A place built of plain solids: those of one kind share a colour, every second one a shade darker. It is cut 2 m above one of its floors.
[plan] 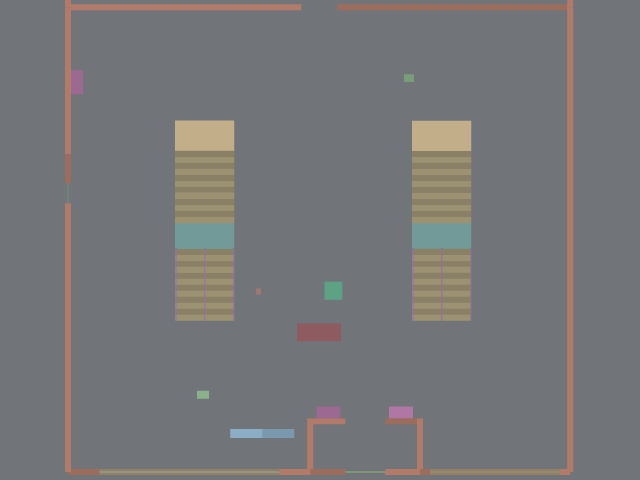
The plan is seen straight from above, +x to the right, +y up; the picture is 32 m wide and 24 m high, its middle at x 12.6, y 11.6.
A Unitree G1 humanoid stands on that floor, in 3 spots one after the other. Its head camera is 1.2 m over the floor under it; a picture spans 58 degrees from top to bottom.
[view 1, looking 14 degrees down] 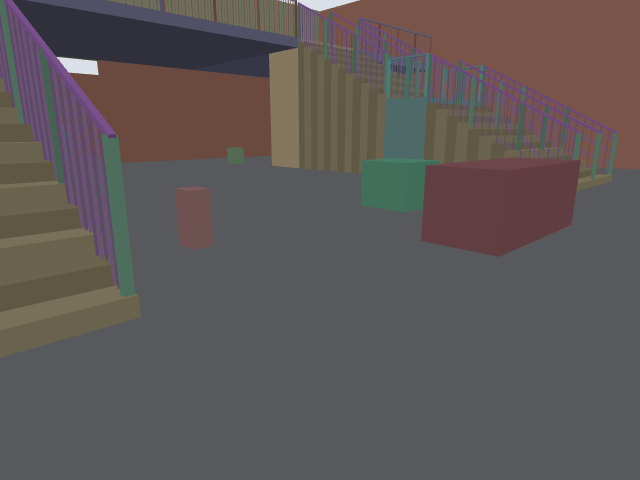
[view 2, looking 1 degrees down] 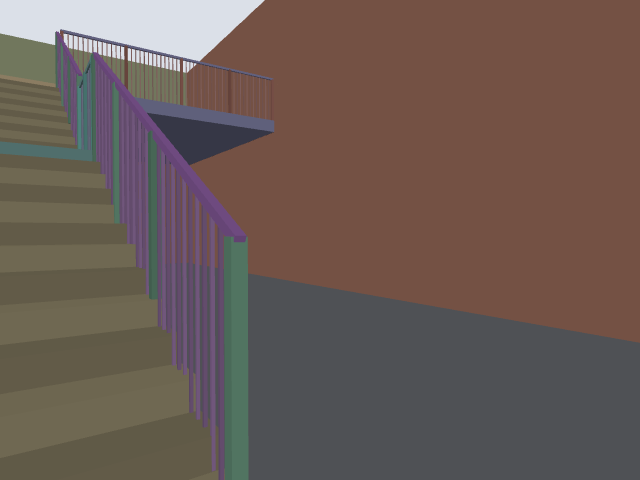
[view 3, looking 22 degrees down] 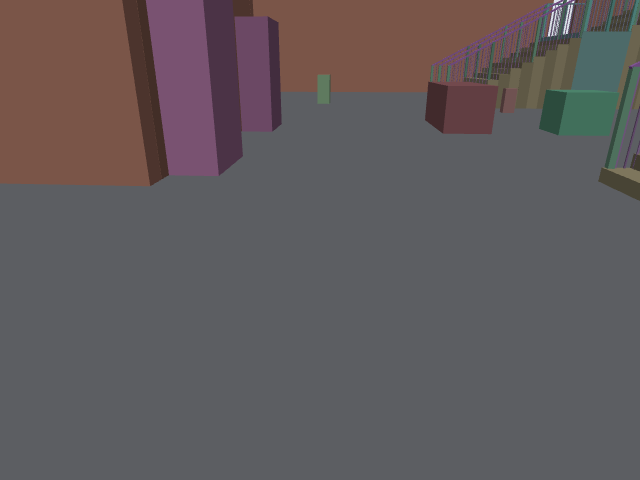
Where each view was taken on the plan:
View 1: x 7.31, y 4.80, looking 46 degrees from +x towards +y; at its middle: ground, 4.96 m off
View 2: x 19.43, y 6.06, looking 55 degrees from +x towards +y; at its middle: wall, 9.66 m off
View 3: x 22.12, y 4.80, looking -176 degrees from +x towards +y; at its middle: ground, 3.20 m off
